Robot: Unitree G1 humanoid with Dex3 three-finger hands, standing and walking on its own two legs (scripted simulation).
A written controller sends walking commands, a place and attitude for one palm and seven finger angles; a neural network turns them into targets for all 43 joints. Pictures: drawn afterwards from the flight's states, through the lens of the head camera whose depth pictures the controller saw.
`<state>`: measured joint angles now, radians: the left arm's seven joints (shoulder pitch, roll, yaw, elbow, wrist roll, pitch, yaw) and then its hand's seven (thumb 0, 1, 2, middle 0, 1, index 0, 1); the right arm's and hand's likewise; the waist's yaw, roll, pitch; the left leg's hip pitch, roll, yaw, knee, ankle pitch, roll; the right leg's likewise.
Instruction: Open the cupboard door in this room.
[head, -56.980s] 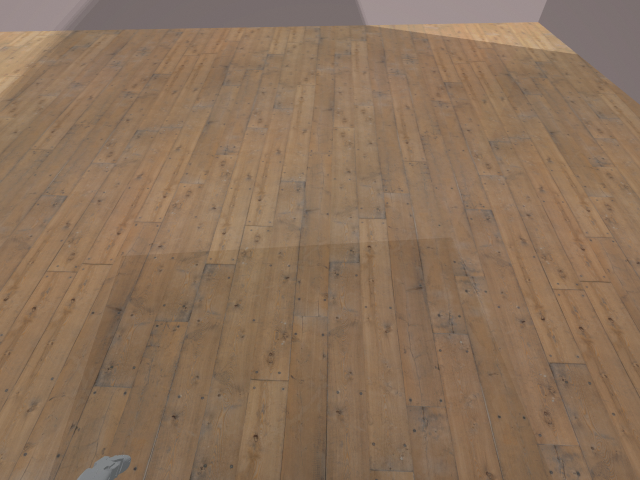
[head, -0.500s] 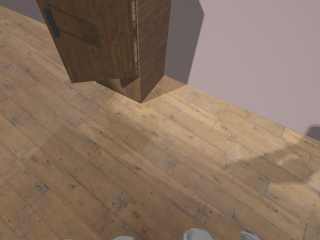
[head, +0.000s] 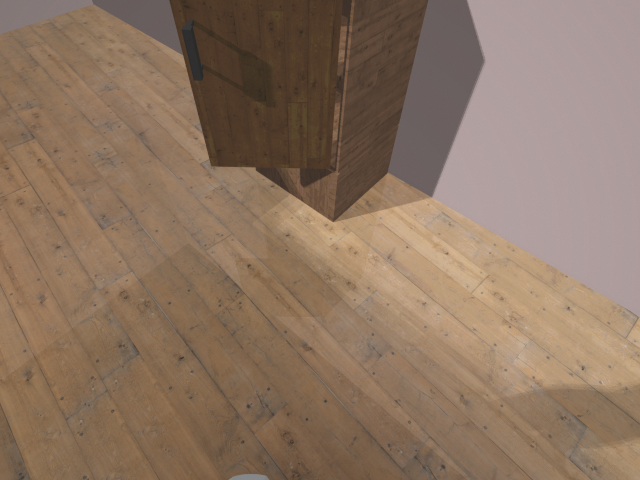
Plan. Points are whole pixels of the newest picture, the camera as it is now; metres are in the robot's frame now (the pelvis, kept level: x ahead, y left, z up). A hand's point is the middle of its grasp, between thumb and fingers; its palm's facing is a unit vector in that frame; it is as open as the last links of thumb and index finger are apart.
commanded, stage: take the last steps up to it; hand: left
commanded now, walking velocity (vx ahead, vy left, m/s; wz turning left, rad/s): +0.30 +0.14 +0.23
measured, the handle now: (194, 50) +1.06 +0.40 -0.04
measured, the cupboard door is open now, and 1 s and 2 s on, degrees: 41 41 41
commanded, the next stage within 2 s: come to a stop and stand still in 1.46 s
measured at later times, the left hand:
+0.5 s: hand out of the picture +0.12 +0.18 -0.16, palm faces +0.14 -0.97 -0.21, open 7.4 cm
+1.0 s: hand (150, 399) +0.24 +0.28 -0.17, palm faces +0.17 -0.97 -0.17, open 7.4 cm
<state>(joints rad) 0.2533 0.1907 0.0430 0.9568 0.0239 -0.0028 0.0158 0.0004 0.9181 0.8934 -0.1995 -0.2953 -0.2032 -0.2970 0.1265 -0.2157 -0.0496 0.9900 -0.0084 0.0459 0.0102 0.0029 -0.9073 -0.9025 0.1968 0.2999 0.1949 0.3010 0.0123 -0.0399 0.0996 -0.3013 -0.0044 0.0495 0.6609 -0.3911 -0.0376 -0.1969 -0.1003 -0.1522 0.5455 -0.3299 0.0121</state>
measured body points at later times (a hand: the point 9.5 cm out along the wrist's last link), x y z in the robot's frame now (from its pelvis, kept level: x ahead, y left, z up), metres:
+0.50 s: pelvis +0.08 +0.00 +0.00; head +0.09 -0.02 +0.45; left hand +0.12 +0.23 -0.14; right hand +0.08 -0.24 -0.16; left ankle +0.03 +0.11 -0.67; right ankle +0.10 -0.12 -0.73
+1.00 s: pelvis +0.24 +0.09 +0.01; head +0.27 +0.11 +0.45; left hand +0.23 +0.33 -0.15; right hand +0.33 -0.13 -0.14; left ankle +0.24 +0.19 -0.73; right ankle +0.25 -0.02 -0.67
